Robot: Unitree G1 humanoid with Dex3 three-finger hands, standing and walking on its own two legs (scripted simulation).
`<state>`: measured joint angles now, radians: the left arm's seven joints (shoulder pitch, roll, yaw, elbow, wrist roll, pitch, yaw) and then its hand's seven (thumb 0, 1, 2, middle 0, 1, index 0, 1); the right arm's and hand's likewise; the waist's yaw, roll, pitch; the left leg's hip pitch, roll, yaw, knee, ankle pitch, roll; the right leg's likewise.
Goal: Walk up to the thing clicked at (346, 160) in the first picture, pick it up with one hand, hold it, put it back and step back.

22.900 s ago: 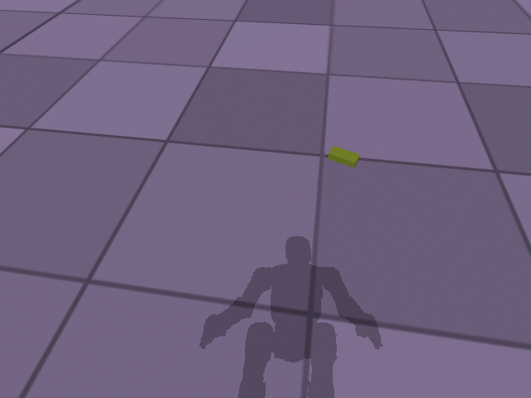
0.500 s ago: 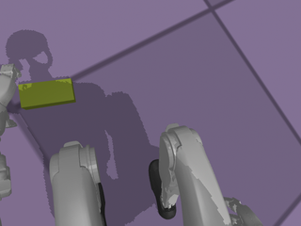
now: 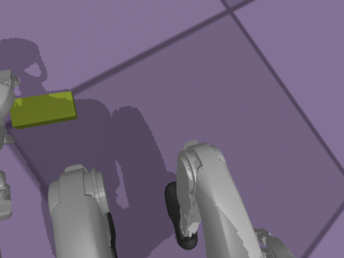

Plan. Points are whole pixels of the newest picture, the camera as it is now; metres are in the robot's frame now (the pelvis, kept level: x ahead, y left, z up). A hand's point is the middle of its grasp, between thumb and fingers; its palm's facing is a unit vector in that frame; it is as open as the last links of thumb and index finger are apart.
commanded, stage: rise first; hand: left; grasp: from above
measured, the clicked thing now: (45, 109) +0.50 +0.26 -0.31
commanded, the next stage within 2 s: approach in 1.00 s
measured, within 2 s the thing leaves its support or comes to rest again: neither
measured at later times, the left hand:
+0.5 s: hand (6, 113) +0.46 +0.31 -0.19, palm faces -0.45 -0.07 -0.89, open 14.1 cm
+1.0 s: hand (4, 113) +0.46 +0.31 -0.18, palm faces -0.45 -0.06 -0.89, open 13.8 cm
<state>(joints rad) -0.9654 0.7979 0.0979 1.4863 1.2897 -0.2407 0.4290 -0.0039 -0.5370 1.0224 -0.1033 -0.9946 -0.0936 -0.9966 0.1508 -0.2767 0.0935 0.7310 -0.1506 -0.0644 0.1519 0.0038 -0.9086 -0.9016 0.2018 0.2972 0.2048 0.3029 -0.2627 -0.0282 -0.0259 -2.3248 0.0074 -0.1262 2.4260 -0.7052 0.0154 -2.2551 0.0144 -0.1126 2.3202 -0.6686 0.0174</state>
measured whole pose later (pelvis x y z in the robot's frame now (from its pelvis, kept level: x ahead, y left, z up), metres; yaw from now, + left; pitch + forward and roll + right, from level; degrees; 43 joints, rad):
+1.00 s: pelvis +0.00 +0.00 +0.00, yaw +0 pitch +34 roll -10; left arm -0.97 0.81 0.08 1.47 1.28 -0.24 0.41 0.00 -0.48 0.98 -0.15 -0.95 -0.14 -0.96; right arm 0.17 -0.29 0.12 0.72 -0.15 -0.09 0.17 0.00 -0.90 -0.90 0.20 0.30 0.20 0.30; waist -0.28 -0.03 -0.02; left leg -2.33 0.01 -0.14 2.43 -0.70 0.01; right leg -2.26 0.02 -0.12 2.32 -0.66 0.02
